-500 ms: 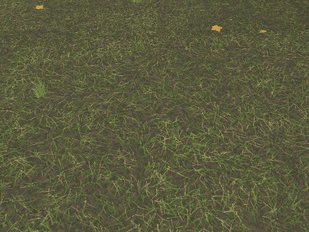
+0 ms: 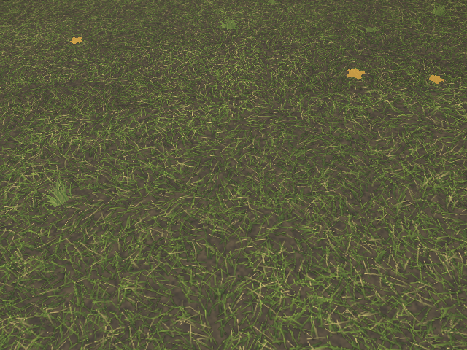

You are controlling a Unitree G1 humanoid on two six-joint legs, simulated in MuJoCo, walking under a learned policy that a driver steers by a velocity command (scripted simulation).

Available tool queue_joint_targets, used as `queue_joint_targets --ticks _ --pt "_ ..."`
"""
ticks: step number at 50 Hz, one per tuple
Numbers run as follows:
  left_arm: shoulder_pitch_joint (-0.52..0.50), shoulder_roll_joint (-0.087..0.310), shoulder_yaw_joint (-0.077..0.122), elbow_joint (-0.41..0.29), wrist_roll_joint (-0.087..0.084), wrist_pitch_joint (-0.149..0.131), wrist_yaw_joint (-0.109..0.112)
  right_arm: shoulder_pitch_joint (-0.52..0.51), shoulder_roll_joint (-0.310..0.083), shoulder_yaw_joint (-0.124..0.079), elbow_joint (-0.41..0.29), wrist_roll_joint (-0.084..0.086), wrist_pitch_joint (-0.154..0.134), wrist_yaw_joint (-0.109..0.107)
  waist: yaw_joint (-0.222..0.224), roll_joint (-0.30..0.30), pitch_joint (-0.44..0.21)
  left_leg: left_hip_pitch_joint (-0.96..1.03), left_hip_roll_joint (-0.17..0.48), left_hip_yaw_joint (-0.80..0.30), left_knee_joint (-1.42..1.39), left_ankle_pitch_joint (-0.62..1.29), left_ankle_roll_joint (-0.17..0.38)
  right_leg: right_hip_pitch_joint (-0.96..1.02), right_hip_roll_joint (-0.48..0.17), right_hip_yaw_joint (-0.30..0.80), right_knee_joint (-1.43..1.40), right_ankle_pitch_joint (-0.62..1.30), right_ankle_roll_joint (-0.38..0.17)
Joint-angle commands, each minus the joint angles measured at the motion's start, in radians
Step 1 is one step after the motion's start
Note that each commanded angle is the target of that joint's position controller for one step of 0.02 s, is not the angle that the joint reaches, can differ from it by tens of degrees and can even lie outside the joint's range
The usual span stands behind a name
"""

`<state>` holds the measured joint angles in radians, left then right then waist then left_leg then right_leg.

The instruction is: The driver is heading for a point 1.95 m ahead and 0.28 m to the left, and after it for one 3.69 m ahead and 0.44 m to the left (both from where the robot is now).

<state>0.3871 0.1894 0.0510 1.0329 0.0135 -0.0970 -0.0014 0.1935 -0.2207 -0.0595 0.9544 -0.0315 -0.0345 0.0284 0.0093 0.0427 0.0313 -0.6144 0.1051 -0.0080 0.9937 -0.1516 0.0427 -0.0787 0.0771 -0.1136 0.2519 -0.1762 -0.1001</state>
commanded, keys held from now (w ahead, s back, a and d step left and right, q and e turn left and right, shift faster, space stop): q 0.60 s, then no key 0.40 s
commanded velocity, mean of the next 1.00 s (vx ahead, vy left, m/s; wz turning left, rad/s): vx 0.11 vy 0.00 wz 0.37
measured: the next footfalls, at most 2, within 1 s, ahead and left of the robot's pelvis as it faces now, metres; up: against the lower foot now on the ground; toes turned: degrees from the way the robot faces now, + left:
left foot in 0.24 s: +0.26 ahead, +0.10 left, +0.00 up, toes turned +10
right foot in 0.84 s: +0.25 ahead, -0.09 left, +0.00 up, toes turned +25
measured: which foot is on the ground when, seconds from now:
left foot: up 0.00-0.22, down 0.24-0.84, up 0.86-1.00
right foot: down 0.00-0.24, up 0.26-0.82, down 0.84-1.00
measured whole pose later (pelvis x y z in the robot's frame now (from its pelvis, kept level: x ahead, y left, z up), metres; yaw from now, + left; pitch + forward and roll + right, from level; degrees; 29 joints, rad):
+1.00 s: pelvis +0.19 -0.02 +0.00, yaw +24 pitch +0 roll +1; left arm 0.25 0.21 0.02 0.83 0.02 -0.01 0.04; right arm 0.21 -0.26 -0.07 0.87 -0.02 0.04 0.00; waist 0.00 0.05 0.02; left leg -0.37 -0.11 -0.12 0.80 -0.39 -0.01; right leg -0.17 0.03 0.01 0.39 -0.22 -0.05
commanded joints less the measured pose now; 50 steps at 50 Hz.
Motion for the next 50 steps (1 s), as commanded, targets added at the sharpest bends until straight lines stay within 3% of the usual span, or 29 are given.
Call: queue_joint_targets --ticks 1,4,7,10,11,12,13,14,15,16,17,18,21,23,29,35,38,40,41,42,43,44,45,47,50 --pt "0.013 0.099 0.009 -0.041 0.002 -0.02 0.007 -0.021 -0.019 0.003 -0.047 0.01 -0.001 0.003 -0.019 -0.085 0.069 -0.03 -0.015 0.012 -0.12 0.1 -0.012 -0.043 -0.259 0.091 -0.126 0.424 -0.063" --pt "0.031 0.099 0.001 -0.033 -0.002 -0.021 0.017 -0.084 0.009 0.022 -0.065 0.012 -0.009 -0.002 -0.001 -0.112 0.05 0.079 -0.06 0.087 -0.287 0.188 0.005 -0.027 -0.243 -0.015 -0.06 0.664 -0.028" --pt "0.048 0.113 0.002 -0.024 -0.001 -0.008 0.037 -0.101 -0.009 0.022 -0.082 0.003 -0.013 -0.005 0.007 -0.133 0.027 0.11 -0.092 0.119 -0.362 0.156 0.028 0.072 -0.267 -0.039 0.037 0.771 -0.02" --pt "0.014 0.147 0.018 -0.034 -0.001 0.009 0.056 0.045 -0.056 0.002 -0.052 -0.007 -0.025 -0.012 -0.049 -0.146 -0.042 0.239 -0.158 0.137 -0.43 0.031 0.079 0.127 -0.286 -0.042 0.29 0.918 -0.016" --pt "-0.001 0.157 0.022 -0.042 -0.005 0.018 0.057 0.136 -0.07 -0.009 -0.026 -0.013 -0.037 -0.015 -0.092 -0.117 -0.085 0.342 -0.171 0.127 -0.532 0.112 0.099 0.104 -0.271 -0.057 0.463 0.822 0.001" --pt "-0.004 0.164 0.026 -0.065 -0.012 0.018 0.054 0.214 -0.136 -0.029 -0.019 -0.021 -0.047 -0.022 -0.13 -0.036 -0.155 0.515 -0.06 -0.003 -0.559 0.473 0.149 -0.038 -0.22 -0.078 0.728 0.518 0.04" --pt "0.086 0.063 0.01 -0.105 -0.02 0.023 0.047 0.187 -0.236 -0.055 -0.04 -0.012 -0.042 -0.03 -0.039 0.17 -0.254 0.78 0.239 -0.337 -0.428 1.199 0.305 -0.356 -0.041 -0.079 1.075 -0.444 0.084" --pt "0.092 0.093 0.015 -0.11 -0.014 0.039 0.044 0.23 -0.242 -0.06 -0.046 0.039 -0.025 -0.024 -0.069 0.085 -0.391 0.832 0.3 -0.478 -0.499 1.164 0.418 -0.442 -0.023 0.11 1.19 -0.455 0.095" --pt "0.028 0.102 0.016 -0.125 -0.004 0.047 0.041 0.142 -0.206 -0.056 -0.075 0.044 -0.007 -0.03 -0.056 0.018 -0.292 0.714 0.265 -0.426 -0.559 0.882 0.404 -0.49 -0.074 0.141 1.194 -0.381 0.099" --pt "-0.05 0.11 0.019 -0.144 0.005 0.049 0.038 0.067 -0.147 -0.04 -0.093 0.04 0.007 -0.035 -0.043 -0.032 -0.155 0.567 0.205 -0.371 -0.627 0.68 0.357 -0.512 -0.104 0.143 1.125 -0.318 0.105" --pt "-0.09 0.119 0.025 -0.156 0.016 0.056 0.037 0.041 -0.112 -0.031 -0.096 0.035 0.016 -0.04 -0.022 -0.055 -0.086 0.475 0.153 -0.331 -0.664 0.577 0.309 -0.501 -0.123 0.149 1.053 -0.282 0.11" --pt "-0.08 0.117 0.026 -0.163 0.024 0.074 0.036 0.034 -0.097 -0.026 -0.1 0.034 0.022 -0.045 -0.003 -0.042 -0.074 0.411 0.109 -0.29 -0.685 0.516 0.278 -0.46 -0.132 0.15 0.994 -0.256 0.117" --pt "-0.061 0.087 0.021 -0.171 0.02 0.112 0.037 0.039 -0.138 -0.037 -0.113 0.018 0.018 -0.04 0.014 -0.016 -0.11 0.361 0.055 -0.26 -0.698 0.44 0.235 -0.409 -0.111 0.141 0.912 -0.208 0.131" --pt "-0.093 0.096 0.023 -0.189 0.019 0.122 0.037 0.041 -0.162 -0.045 -0.125 0.017 0.02 -0.038 0.006 0.004 -0.122 0.359 0.038 -0.276 -0.711 0.315 0.214 -0.428 -0.112 0.148 0.862 -0.181 0.14" --pt "-0.225 0.133 0.029 -0.255 0.013 0.139 0.041 0.071 -0.187 -0.058 -0.149 0.017 0.05 -0.04 -0.044 0.062 -0.088 0.398 0.017 -0.412 -0.768 -0.155 0.169 -0.498 -0.103 0.18 0.718 -0.17 0.16" --pt "-0.215 0.128 0.017 -0.27 -0.002 0.125 0.045 0.071 -0.175 -0.055 -0.16 0.003 0.057 -0.038 -0.054 0.079 -0.093 0.41 0.022 -0.442 -0.749 -0.117 0.173 -0.388 -0.072 0.165 0.572 -0.232 0.123" --pt "-0.159 0.132 0.012 -0.266 -0.014 0.117 0.048 0.053 -0.169 -0.049 -0.159 -0.001 0.066 -0.033 -0.038 0.088 -0.093 0.377 0.024 -0.459 -0.731 -0.043 0.164 -0.258 -0.043 0.14 0.428 -0.262 0.089" --pt "-0.076 0.122 0.007 -0.244 -0.014 0.108 0.051 0.036 -0.166 -0.045 -0.157 0.013 0.074 -0.036 0.005 0.071 -0.085 0.329 -0.003 -0.451 -0.697 -0.04 0.122 -0.116 -0.029 0.12 0.185 -0.151 0.056" --pt "-0.071 0.141 0.009 -0.243 -0.006 0.101 0.055 0.045 -0.148 -0.038 -0.157 0.021 0.074 -0.04 0.003 0.028 -0.065 0.273 -0.044 -0.422 -0.661 -0.116 0.074 -0.048 -0.07 0.167 0.057 -0.099 0.038" --pt "-0.107 0.203 0.016 -0.267 0.013 0.095 0.059 0.096 -0.092 -0.022 -0.159 0.029 0.071 -0.043 -0.034 -0.154 -0.081 0.206 -0.135 -0.312 -0.489 -0.269 0.018 -0.005 -0.275 0.397 -0.061 -0.184 -0.007" --pt "-0.201 0.257 0.019 -0.306 0.019 0.093 0.052 0.065 -0.114 -0.029 -0.169 0.032 0.061 -0.049 -0.036 -0.24 -0.013 0.111 -0.288 -0.127 -0.36 -0.339 -0.011 -0.114 -0.449 0.604 -0.111 -0.053 -0.096" --pt "-0.193 0.218 0.014 -0.286 0.023 0.087 0.048 0.034 -0.154 -0.038 -0.163 0.004 0.058 -0.046 -0.031 -0.164 0.0 0.215 -0.22 -0.15 -0.211 -0.339 -0.021 -0.219 -0.447 0.549 -0.067 0.066 -0.148" --pt "-0.236 0.169 -0.001 -0.286 0.011 0.079 0.043 0.059 -0.144 -0.038 -0.146 0.011 0.059 -0.037 -0.066 -0.135 -0.005 0.251 -0.213 -0.151 -0.159 -0.285 -0.026 -0.224 -0.376 0.454 -0.047 0.128 -0.126" --pt "-0.254 0.157 -0.006 -0.284 0.005 0.073 0.042 0.09 -0.132 -0.035 -0.114 0.01 0.067 -0.032 -0.074 -0.172 -0.018 0.255 -0.213 -0.132 -0.102 -0.233 -0.046 -0.163 -0.278 0.324 -0.004 0.255 -0.078" --pt "-0.181 0.152 -0.013 -0.25 0.0 0.071 0.041 0.064 -0.101 -0.016 -0.095 0.014 0.075 -0.038 -0.035 -0.174 -0.038 0.249 -0.181 -0.085 -0.215 -0.26 -0.081 -0.023 -0.256 0.273 0.07 0.497 -0.079"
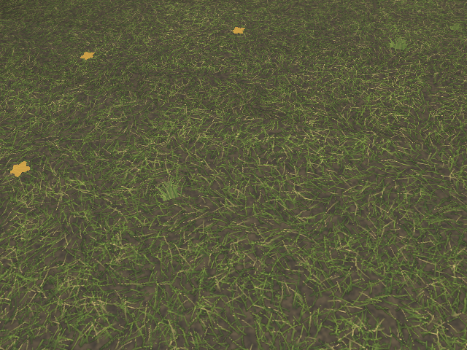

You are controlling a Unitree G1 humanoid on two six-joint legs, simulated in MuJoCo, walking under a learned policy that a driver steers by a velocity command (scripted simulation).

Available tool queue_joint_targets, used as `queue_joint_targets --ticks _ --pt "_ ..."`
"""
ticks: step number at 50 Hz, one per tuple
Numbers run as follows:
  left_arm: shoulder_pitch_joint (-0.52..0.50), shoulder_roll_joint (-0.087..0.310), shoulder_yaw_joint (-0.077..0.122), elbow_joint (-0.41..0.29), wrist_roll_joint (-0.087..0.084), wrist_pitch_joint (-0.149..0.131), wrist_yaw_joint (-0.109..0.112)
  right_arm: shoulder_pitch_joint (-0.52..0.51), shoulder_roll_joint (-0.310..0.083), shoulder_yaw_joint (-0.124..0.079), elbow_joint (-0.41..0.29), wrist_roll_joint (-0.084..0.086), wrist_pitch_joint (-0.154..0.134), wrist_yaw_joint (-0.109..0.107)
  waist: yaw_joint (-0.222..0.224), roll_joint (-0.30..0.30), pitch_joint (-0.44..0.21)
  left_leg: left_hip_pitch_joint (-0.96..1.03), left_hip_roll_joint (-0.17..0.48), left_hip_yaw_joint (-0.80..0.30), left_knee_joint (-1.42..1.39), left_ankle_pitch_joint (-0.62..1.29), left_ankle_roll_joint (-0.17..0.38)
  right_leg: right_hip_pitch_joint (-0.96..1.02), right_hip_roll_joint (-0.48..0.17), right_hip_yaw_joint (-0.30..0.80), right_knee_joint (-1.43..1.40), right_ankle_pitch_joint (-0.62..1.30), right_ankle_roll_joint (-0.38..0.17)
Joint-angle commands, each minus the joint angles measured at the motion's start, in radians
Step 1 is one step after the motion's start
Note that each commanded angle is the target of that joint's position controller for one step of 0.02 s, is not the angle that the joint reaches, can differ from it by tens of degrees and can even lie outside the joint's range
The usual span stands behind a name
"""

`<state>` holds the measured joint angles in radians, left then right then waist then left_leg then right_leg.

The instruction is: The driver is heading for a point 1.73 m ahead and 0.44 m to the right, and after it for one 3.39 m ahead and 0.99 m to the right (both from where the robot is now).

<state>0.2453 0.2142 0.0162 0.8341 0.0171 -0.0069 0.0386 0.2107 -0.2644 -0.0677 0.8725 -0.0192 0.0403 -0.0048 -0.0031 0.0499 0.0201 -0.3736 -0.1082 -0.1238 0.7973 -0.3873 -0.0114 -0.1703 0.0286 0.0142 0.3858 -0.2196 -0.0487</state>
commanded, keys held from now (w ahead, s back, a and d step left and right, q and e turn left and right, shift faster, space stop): no key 1.00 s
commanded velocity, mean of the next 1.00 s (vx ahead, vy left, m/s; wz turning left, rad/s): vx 0.00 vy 0.00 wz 0.03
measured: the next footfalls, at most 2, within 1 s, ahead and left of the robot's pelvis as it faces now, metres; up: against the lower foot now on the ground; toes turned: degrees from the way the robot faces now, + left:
left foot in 0.14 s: +0.00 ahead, +0.13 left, +0.00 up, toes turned -4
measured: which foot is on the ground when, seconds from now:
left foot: up 0.00-0.12, down 0.14-1.00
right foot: down 0.00-1.00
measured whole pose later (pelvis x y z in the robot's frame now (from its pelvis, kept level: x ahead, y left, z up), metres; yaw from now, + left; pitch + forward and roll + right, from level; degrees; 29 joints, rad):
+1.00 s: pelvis -0.02 +0.02 +0.00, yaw +0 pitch -1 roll +0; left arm 0.27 0.18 -0.01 1.13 0.01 0.00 0.03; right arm 0.27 -0.17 0.02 1.16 -0.01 0.00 -0.04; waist 0.01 0.00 0.03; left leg -0.13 -0.04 -0.05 0.38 -0.23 0.02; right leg -0.18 0.02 0.03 0.39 -0.19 -0.01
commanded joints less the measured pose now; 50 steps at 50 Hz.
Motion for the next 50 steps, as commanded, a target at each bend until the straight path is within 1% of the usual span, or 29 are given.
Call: queue_joint_targets --ticks 1,2,3,4,5,6,7,8,9,10,11,12,13,15,23,30,40,50 --pt "-0.016 0.133 0.023 -0.038 -0.003 -0.018 0.0 0.024 -0.046 0.0 -0.012 0.006 0.001 -0.009 -0.005 -0.185 -0.036 0.029 0.047 0.056 -0.085 -0.031 -0.032 0.1 -0.207 0.143 -0.042 0.582 -0.13" --pt "0.009 0.142 0.024 -0.025 0.0 -0.015 -0.001 0.003 -0.039 0.007 -0.01 0.012 0.001 -0.014 0.014 -0.196 -0.045 0.053 0.053 0.076 -0.146 -0.039 -0.032 0.124 -0.21 0.15 -0.022 0.62 -0.131" --pt "0.026 0.15 0.026 -0.012 0.002 -0.012 -0.001 -0.007 -0.04 0.01 -0.005 0.02 0.002 -0.019 0.025 -0.21 -0.051 0.075 0.053 0.089 -0.202 -0.036 -0.028 0.145 -0.212 0.161 -0.006 0.655 -0.13" --pt "0.033 0.156 0.028 -0.001 0.002 -0.009 -0.002 -0.004 -0.046 0.011 0.003 0.027 0.002 -0.023 0.027 -0.217 -0.054 0.098 0.054 0.098 -0.266 -0.008 -0.022 0.158 -0.212 0.171 0.006 0.681 -0.124" --pt "0.029 0.161 0.03 0.008 0.0 -0.006 -0.002 0.01 -0.049 0.013 0.017 0.03 0.0 -0.026 0.015 -0.211 -0.054 0.137 0.059 0.102 -0.353 0.063 -0.015 0.158 -0.207 0.173 0.018 0.69 -0.111" --pt "0.014 0.165 0.033 0.013 -0.004 -0.003 -0.002 0.035 -0.048 0.016 0.035 0.027 -0.004 -0.03 -0.004 -0.195 -0.056 0.208 0.076 0.094 -0.465 0.192 -0.007 0.135 -0.2 0.171 0.026 0.665 -0.088" --pt "0.009 0.156 0.03 0.016 -0.006 -0.005 -0.004 0.043 -0.065 0.015 0.048 0.02 -0.01 -0.034 -0.006 -0.173 -0.064 0.291 0.109 0.052 -0.527 0.297 0.002 0.09 -0.193 0.177 0.021 0.584 -0.058" --pt "0.014 0.142 0.026 0.012 -0.008 -0.012 -0.009 0.044 -0.101 0.012 0.054 0.006 -0.018 -0.038 0.008 -0.125 -0.09 0.384 0.172 -0.009 -0.49 0.411 0.013 0.024 -0.174 0.17 0.015 0.458 -0.03" --pt "0.044 0.132 0.028 0.019 -0.015 -0.015 -0.015 0.019 -0.131 0.006 0.069 0.008 -0.021 -0.035 0.048 -0.033 -0.063 0.378 0.201 -0.024 -0.412 0.523 0.04 -0.014 -0.121 0.129 -0.032 0.325 -0.017" --pt "0.02 0.125 0.024 0.042 -0.015 -0.011 -0.011 0.006 -0.083 0.017 0.08 0.017 -0.023 -0.027 0.017 -0.015 -0.047 0.324 0.194 -0.017 -0.421 0.459 0.052 0.015 -0.098 0.103 -0.055 0.222 -0.01" --pt "-0.003 0.127 0.025 0.051 -0.011 -0.005 -0.008 0.006 -0.059 0.026 0.09 0.014 -0.027 -0.023 0.004 -0.005 -0.012 0.28 0.188 -0.021 -0.449 0.387 0.048 0.021 -0.093 0.097 -0.05 0.167 -0.007" --pt "-0.017 0.134 0.028 0.058 -0.008 -0.001 -0.009 0.007 -0.062 0.028 0.102 0.009 -0.028 -0.025 0.001 -0.004 0.004 0.257 0.185 -0.024 -0.469 0.36 0.046 0.032 -0.097 0.098 -0.042 0.168 -0.009" --pt "-0.021 0.133 0.029 0.065 -0.006 0.004 -0.011 0.012 -0.065 0.031 0.117 0.007 -0.03 -0.029 0.004 0.005 0.015 0.248 0.183 -0.023 -0.477 0.356 0.045 0.035 -0.099 0.099 -0.04 0.174 -0.011" --pt "-0.011 0.124 0.026 0.087 -0.006 0.005 -0.013 0.013 -0.073 0.032 0.138 0.01 -0.034 -0.033 0.01 -0.003 0.019 0.245 0.182 -0.024 -0.483 0.335 0.046 0.036 -0.103 0.102 -0.051 0.165 -0.009" --pt "0.003 0.109 0.015 0.169 -0.007 0.01 -0.013 0.018 -0.06 0.048 0.196 0.01 -0.04 -0.033 0.011 -0.038 0.045 0.208 0.183 -0.033 -0.515 0.229 0.057 0.025 -0.097 0.101 -0.075 0.077 0.005" --pt "0.026 0.097 0.004 0.219 -0.008 0.009 -0.012 0.042 -0.044 0.059 0.231 0.011 -0.043 -0.033 0.011 -0.045 0.047 0.194 0.179 -0.031 -0.519 0.202 0.06 0.013 -0.099 0.102 -0.076 0.055 0.009" --pt "0.059 0.073 -0.007 0.262 -0.008 0.006 -0.008 0.083 -0.016 0.069 0.26 0.011 -0.045 -0.034 0.01 -0.045 0.049 0.183 0.172 -0.022 -0.509 0.207 0.061 -0.003 -0.101 0.101 -0.068 0.053 0.01" --pt "0.083 0.05 -0.013 0.285 -0.008 0.004 -0.003 0.118 0.005 0.073 0.273 0.011 -0.046 -0.037 0.009 -0.049 0.05 0.181 0.17 -0.014 -0.493 0.232 0.06 -0.008 -0.102 0.1 -0.059 0.073 0.008"
Velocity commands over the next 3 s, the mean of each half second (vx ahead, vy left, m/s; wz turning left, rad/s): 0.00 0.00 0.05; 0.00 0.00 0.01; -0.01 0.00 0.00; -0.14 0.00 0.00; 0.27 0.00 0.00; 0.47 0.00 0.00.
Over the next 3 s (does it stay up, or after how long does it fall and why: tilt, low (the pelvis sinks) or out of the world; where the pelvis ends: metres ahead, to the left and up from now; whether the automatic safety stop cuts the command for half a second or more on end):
stays up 0.18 0.12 0.00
